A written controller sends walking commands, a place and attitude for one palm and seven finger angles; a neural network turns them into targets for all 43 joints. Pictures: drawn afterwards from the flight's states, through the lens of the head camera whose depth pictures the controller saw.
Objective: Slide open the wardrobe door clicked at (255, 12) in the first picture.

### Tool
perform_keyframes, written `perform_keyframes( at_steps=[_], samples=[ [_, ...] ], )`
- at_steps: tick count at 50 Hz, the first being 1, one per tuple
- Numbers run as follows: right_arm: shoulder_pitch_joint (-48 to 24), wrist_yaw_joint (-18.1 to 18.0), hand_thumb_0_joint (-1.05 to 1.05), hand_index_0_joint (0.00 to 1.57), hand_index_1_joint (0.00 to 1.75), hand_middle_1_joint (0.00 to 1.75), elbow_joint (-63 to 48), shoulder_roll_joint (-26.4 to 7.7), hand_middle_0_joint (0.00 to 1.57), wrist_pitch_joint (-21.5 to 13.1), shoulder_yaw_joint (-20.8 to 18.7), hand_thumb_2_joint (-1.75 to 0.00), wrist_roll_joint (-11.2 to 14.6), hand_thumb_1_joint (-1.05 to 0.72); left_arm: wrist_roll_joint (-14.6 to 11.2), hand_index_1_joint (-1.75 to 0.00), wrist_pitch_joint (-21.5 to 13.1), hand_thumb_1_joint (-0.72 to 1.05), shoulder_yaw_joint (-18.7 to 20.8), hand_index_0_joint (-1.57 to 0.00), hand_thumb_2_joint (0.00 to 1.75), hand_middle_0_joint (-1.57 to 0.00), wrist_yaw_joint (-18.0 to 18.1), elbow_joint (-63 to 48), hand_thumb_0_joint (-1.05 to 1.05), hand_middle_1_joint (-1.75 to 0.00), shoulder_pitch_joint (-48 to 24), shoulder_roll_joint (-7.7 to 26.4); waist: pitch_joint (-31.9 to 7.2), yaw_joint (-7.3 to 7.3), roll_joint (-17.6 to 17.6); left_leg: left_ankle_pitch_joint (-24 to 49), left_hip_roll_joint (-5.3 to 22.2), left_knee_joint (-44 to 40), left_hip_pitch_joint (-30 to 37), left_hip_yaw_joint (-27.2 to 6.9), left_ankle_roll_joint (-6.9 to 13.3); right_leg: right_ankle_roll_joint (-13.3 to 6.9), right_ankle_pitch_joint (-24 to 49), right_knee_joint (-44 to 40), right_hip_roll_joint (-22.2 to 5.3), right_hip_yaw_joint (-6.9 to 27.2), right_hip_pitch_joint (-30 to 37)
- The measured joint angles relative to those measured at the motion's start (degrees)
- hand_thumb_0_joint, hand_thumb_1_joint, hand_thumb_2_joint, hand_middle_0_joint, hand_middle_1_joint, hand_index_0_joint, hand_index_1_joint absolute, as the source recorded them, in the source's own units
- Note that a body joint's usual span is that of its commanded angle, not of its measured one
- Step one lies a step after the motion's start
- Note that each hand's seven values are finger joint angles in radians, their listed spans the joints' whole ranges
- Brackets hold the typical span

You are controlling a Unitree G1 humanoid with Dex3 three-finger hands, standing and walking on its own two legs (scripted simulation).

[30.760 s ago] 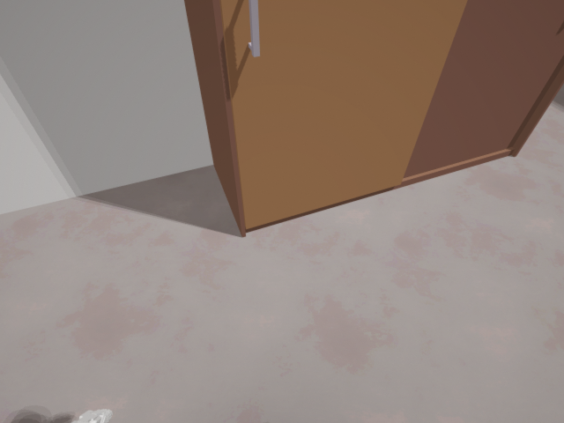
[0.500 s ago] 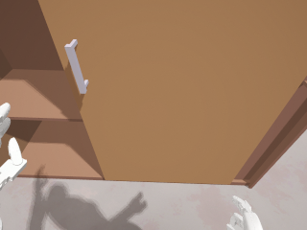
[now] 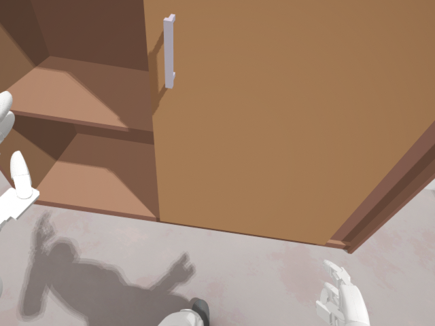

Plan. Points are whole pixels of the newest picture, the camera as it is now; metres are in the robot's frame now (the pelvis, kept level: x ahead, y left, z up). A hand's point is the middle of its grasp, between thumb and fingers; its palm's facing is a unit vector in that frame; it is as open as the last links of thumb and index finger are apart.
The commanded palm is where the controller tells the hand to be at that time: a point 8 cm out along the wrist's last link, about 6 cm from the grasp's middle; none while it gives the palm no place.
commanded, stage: stop stepping back and stand still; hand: left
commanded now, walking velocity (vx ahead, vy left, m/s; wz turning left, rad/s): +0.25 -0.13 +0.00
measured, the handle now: (170, 52) +0.68 +0.19 +0.18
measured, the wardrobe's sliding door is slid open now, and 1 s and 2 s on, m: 0.66 0.66 0.66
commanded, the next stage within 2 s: let the arm hang, fingers relaxed in 1.54 s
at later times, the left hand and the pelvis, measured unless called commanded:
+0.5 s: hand out of the picture +0.02 +0.36 +0.22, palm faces +0.34 -0.85 -0.41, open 7.4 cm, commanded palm -0.03 +0.41 +0.20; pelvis -0.18 +0.12 +0.03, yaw -3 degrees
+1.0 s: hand out of the picture -0.13 +0.45 +0.23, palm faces +0.47 -0.79 -0.39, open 7.4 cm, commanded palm -0.17 +0.47 +0.20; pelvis -0.33 +0.18 +0.03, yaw -4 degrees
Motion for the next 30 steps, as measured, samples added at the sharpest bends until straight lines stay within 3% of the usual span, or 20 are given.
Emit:
perform_keyframes(
  at_steps=[2, 3, 4, 5, 6, 7, 8, 10, 11, 14, 16, 18, 22, 23, 24, 25, 26, 27, 28, 30],
  samples=[
    [0.5, 0.9, 0.01, 0.2, 0.3, 0.3, -0.3, 0.7, 0.2, -0.7, 0.0, -0.9, 0.3, -0.91, -0.6, -0.3, -0.4, 0.88, 0.6, -0.21, 0.9, -0.21, -0.2, -1.5, 0.02, -0.3, 1.3, 1.1, -1.3, -0.41, -0.5, 0.7, 0.1, -3.0, -0.3, 2.9, -1.8, -1.1, -2.0, -3.6, 0.3, -2.5, 4.4],
    [0.9, 1.4, 0.01, 0.2, 0.3, 0.3, -0.9, 0.9, 0.2, -0.9, 0.0, -0.9, 0.4, -0.91, -0.8, -0.3, -0.4, 0.88, 1.1, -0.21, 0.9, -0.21, -0.2, -2.2, 0.02, -0.3, 2.2, 1.9, -2.2, -0.46, -1.1, -2.2, -0.4, -2.1, -1.8, 4.4, -4.0, -2.4, -3.2, -9.4, -0.3, -4.0, 7.3],
    [0.9, 1.9, 0.01, 0.2, 0.3, 0.3, -1.4, 1.2, 0.2, -1.0, 0.3, -0.9, 0.7, -0.91, -0.9, -0.3, -0.5, 0.88, 2.5, -0.21, 0.9, -0.21, 0.0, -3.5, 0.02, -0.3, 3.4, 3.2, -3.2, 0.45, -3.3, -9.5, -1.5, 5.1, -5.6, 5.3, -6.7, -4.7, -4.4, -16.4, -1.8, -3.0, 9.1],
    [0.2, 2.4, 0.01, 0.2, 0.3, 0.3, -1.0, 0.8, 0.2, -0.9, 0.5, -0.9, 0.8, -0.91, -0.8, -0.3, -0.8, 0.89, 3.3, -0.21, 0.9, -0.21, 0.2, -4.7, 0.01, -0.3, 4.2, 3.0, -2.9, 1.99, -3.9, -15.6, -1.8, 19.7, -9.8, 2.3, -8.1, -5.3, 1.7, -16.0, -2.9, -2.1, 7.1],
    [-0.2, 2.6, 0.01, 0.2, 0.3, 0.3, 0.3, 0.4, 0.2, -0.4, 0.7, -0.9, 0.4, -0.91, -1.0, -0.3, -0.9, 0.88, 3.2, -0.21, 0.9, -0.21, 0.0, -5.2, 0.01, -0.3, 4.6, 1.9, -2.5, 2.9, -3.5, -18.0, -1.7, 33.5, -11.9, -1.0, -8.3, -4.2, 5.3, -13.9, -3.1, -1.9, 5.8],
    [0.0, 2.6, 0.01, 0.2, 0.3, 0.3, 1.8, 0.4, 0.2, 0.5, 1.0, -0.9, 0.3, -0.91, -0.9, -0.3, -0.6, 0.88, 2.4, -0.21, 0.9, -0.21, -0.3, -4.9, 0.01, -0.3, 4.2, 0.7, -2.7, 3.44, -3.4, -19.1, -1.2, 40.8, -11.3, -3.0, -7.9, -2.5, 7.4, -13.6, -3.3, -1.9, 5.8],
    [0.9, 2.4, 0.01, 0.2, 0.3, 0.3, 3.0, 0.8, 0.2, 1.3, 1.3, -0.9, 0.4, -0.91, -0.7, -0.3, 0.2, 0.88, 1.3, -0.21, 0.9, -0.21, -0.5, -4.4, 0.01, -0.3, 3.0, -0.5, -3.3, 4.1, -3.9, -20.8, -0.4, 41.7, -8.5, -4.0, -7.2, -1.2, 8.8, -14.5, -3.8, -1.7, 6.3],
    [2.8, 1.6, 0.01, 0.2, 0.3, 0.3, 4.4, 1.3, 0.2, 1.6, 2.3, -0.9, 0.4, -0.91, 0.3, -0.3, 1.0, 0.88, -0.1, -0.21, 0.9, -0.21, -0.1, -2.5, 0.01, -0.3, -0.2, -2.8, -4.8, 4.79, -5.6, -24.1, 1.4, 31.1, 0.0, -5.0, -5.5, 0.0, 10.3, -15.9, -5.4, -1.2, 5.9],
    [3.6, 1.2, 0.01, 0.2, 0.3, 0.3, 3.8, 0.8, 0.2, 1.4, 2.7, -0.9, 0.3, -0.91, 0.7, -0.3, 1.4, 0.88, -0.5, -0.21, 0.9, -0.21, 0.4, -1.4, 0.01, -0.3, -1.9, -4.1, -5.6, 4.42, -5.0, -24.8, 2.4, 22.9, 3.8, -6.5, -4.5, 0.2, 9.2, -15.0, -5.5, -1.3, 4.4],
    [1.6, 0.4, 0.01, 0.2, 0.3, 0.3, 3.3, 1.2, 0.21, 0.8, 2.7, -0.9, -0.1, -0.91, 0.6, -0.3, 2.2, 0.89, 0.1, -0.21, 0.9, -0.2, 1.8, 2.8, 0.01, -0.3, -6.3, -5.8, -1.9, 2.65, -4.2, -14.7, 1.4, 19.2, 3.3, -4.9, -1.3, 0.6, 4.1, -2.6, -4.4, 2.6, -1.5],
    [0.9, 1.1, 0.01, 0.2, 0.3, 0.3, 3.3, 3.2, 0.2, 0.8, 3.1, -0.9, -0.2, -0.91, 0.3, -0.3, 3.7, 0.89, 0.9, -0.2, 0.9, -0.2, 1.5, 3.1, 0.01, -0.3, -4.5, -4.5, -0.5, 1.39, -4.8, -11.8, 1.5, 14.2, 5.3, -3.4, -2.0, 0.6, 4.9, 4.9, -2.7, 3.5, -4.6],
    [1.6, 1.8, 0.01, 0.2, 0.3, 0.3, 2.6, 4.7, 0.21, 0.8, 3.6, -0.9, -0.2, -0.91, 0.3, -0.3, 5.0, 0.89, 0.3, -0.2, 0.9, -0.2, 1.1, 0.9, 0.01, -0.3, -0.8, -3.5, -0.3, 0.69, -5.3, -11.1, 1.8, 7.5, 8.0, -1.9, -3.6, 0.5, 7.0, 6.4, -1.8, 1.7, -5.5],
    [4.3, 1.6, 0.01, 0.2, 0.3, 0.3, 0.2, 5.0, 0.21, 1.4, 3.2, -0.9, -0.8, -0.9, 0.6, -0.3, 5.7, 0.89, -3.1, -0.2, 0.9, -0.2, 0.7, -4.2, 0.02, -0.3, 6.7, -2.5, -1.5, 0.23, -3.1, -12.6, 2.9, -4.9, 12.1, 0.2, -8.6, -0.8, 5.5, -6.8, -0.2, -6.0, 0.7],
    [4.9, 1.4, 0.01, 0.2, 0.3, 0.3, -0.7, 4.7, 0.21, 1.5, 2.6, -0.9, -0.7, -0.9, 0.7, -0.3, 5.8, 0.89, -3.5, -0.21, 0.9, -0.2, 0.6, -5.1, 0.02, -0.3, 7.6, -1.4, -1.8, -0.08, -2.3, -15.6, 3.1, -4.4, 11.1, 0.5, -10.1, -2.0, 3.8, -12.5, 0.2, -8.4, 3.8],
    [5.2, 1.3, 0.01, 0.2, 0.3, 0.3, -1.5, 4.6, 0.21, 1.4, 2.2, -0.9, -0.2, -0.9, 0.8, -0.3, 6.0, 0.89, -2.9, -0.21, 0.9, -0.2, 0.6, -6.3, 0.02, -0.3, 8.3, 0.7, -2.3, -0.2, -3.4, -19.8, 2.2, 2.1, 7.3, 2.0, -10.5, -4.3, 3.7, -18.1, -0.7, -9.4, 6.6],
    [5.3, 1.3, 0.01, 0.2, 0.3, 0.3, -2.3, 4.4, 0.21, 1.3, 2.1, -0.9, 0.6, -0.9, 0.8, -0.3, 6.0, 0.89, -1.3, -0.21, 0.9, -0.21, 0.8, -7.9, 0.02, -0.3, 8.8, 3.3, -3.0, 0.45, -6.3, -23.5, 0.2, 15.2, 1.4, 2.5, -9.7, -7.6, 4.5, -22.6, -2.7, -7.3, 8.2],
    [4.6, 1.3, 0.01, 0.2, 0.3, 0.3, -2.7, 3.5, 0.21, 1.2, 2.3, -0.9, 0.8, -0.9, 0.7, -0.3, 5.4, 0.89, 0.7, -0.21, 0.9, -0.21, 1.0, -9.4, 0.02, -0.3, 8.5, 5.0, -3.5, 1.97, -8.6, -25.2, -0.8, 29.1, -4.5, 2.6, -8.6, -9.7, 6.2, -25.6, -5.0, -4.0, 7.6],
    [2.7, 1.3, 0.01, 0.2, 0.3, 0.3, -1.5, 2.2, 0.21, 1.5, 2.3, -0.9, 0.4, -0.9, 0.8, -0.3, 4.2, 0.89, 2.0, -0.21, 0.9, -0.21, 1.1, -9.2, 0.01, -0.3, 7.0, 4.9, -3.0, 3.4, -8.3, -24.8, 0.8, 38.4, -7.5, 1.2, -7.8, -8.1, 12.9, -23.6, -5.6, -3.2, 4.7],
    [1.0, 1.3, 0.01, 0.2, 0.3, 0.3, 0.2, 1.4, 0.21, 2.3, 2.2, -0.9, -0.2, -0.9, 0.9, -0.3, 3.1, 0.88, 2.6, -0.21, 0.9, -0.21, 1.1, -7.8, 0.01, -0.3, 4.8, 4.6, -2.4, 3.49, -7.4, -24.3, 2.5, 41.2, -7.4, -0.6, -7.3, -5.2, 15.9, -20.9, -5.8, -3.4, 3.2],
    [0.4, 1.2, 0.01, 0.2, 0.3, 0.3, 2.4, 0.9, 0.21, 3.9, 1.7, -0.9, 0.0, -0.9, 0.7, -0.3, 2.5, 0.88, 2.3, -0.21, 0.9, -0.21, 1.1, -3.3, 0.01, -0.3, -0.4, 3.7, -3.1, 2.38, -6.7, -26.2, 5.0, 35.6, -3.2, -2.1, -5.8, -3.0, 13.2, -17.0, -7.1, -5.1, 1.6]
  ],
)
